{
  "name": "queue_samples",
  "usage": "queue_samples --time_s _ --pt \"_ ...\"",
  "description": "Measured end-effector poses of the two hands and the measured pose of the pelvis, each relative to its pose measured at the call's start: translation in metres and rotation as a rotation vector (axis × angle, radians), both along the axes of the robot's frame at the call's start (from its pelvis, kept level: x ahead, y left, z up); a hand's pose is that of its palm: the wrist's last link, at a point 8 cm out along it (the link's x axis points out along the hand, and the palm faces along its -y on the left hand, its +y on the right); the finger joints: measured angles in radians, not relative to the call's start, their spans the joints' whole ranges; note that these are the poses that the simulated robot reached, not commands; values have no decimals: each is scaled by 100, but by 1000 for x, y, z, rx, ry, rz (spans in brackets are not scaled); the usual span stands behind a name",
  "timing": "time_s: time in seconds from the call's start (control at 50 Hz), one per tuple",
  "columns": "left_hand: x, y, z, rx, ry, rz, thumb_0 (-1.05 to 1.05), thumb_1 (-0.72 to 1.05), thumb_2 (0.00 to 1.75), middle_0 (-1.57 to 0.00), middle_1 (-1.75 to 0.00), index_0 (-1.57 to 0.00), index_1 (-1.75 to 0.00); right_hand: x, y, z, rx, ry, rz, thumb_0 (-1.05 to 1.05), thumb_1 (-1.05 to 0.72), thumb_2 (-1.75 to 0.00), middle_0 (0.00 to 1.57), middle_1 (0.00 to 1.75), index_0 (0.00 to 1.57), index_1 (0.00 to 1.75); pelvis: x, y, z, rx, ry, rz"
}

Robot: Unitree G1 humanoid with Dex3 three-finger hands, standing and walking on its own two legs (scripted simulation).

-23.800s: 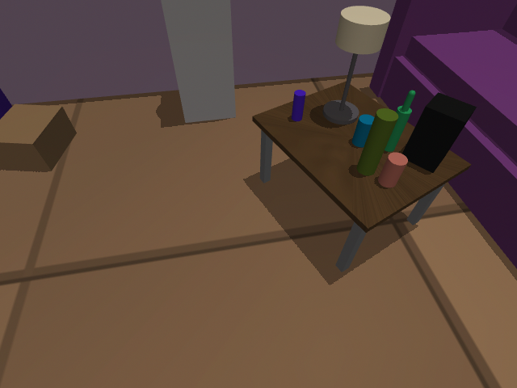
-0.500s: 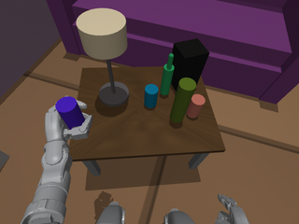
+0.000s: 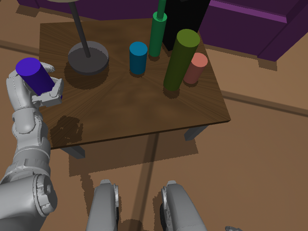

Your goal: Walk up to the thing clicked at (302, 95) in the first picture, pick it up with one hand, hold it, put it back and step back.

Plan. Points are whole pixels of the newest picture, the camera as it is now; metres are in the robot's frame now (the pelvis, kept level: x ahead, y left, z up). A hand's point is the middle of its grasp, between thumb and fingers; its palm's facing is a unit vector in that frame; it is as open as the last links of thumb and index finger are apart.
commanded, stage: crouch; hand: left
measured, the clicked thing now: (42, 84) +0.46 +0.24 +0.02
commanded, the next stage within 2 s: lower in 0.62 s
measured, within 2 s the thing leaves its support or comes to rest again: neither
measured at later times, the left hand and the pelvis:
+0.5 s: hand (53, 85) +0.49 +0.25 -0.04, palm faces +0.30 -0.95 -0.04, open 6.4 cm; pelvis -0.02 +0.00 -0.06, yaw -2 degrees
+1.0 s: hand (60, 90) +0.51 +0.25 -0.09, palm faces +0.28 -0.96 -0.05, open 6.4 cm; pelvis -0.03 +0.00 -0.10, yaw -3 degrees
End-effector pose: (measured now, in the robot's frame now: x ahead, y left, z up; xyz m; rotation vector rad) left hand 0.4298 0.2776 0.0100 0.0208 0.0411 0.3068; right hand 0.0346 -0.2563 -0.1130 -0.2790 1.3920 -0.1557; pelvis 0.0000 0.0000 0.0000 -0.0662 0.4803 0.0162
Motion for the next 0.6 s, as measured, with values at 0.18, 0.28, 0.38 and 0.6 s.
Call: queue_samples --time_s 0.18,0.28,0.38,0.6 --pt "11 9 -23 13 -48 15 0 1 114 -92 -114 -95 -112 6 0 -23 -13 -3 25 0 -92 -90 21 30 21 30 -7 0 -27 -14 42 -1" --pt "18 13 -31 26 -44 5 0 1 113 -92 -114 -94 -112 9 -3 -34 -23 -14 40 0 -92 -91 21 30 21 30 -13 0 -39 -23 56 -3" --pt "22 14 -38 20 -22 3 0 1 113 -92 -114 -95 -112 7 -3 -42 -23 -17 42 0 -92 -91 21 30 21 30 -17 0 -46 -27 68 -5" --pt "35 13 -53 21 -24 -15 0 1 113 -92 -114 -95 -112 -14 -6 -57 -38 20 24 0 -92 -90 21 30 21 30 -24 -2 -65 -30 90 -15"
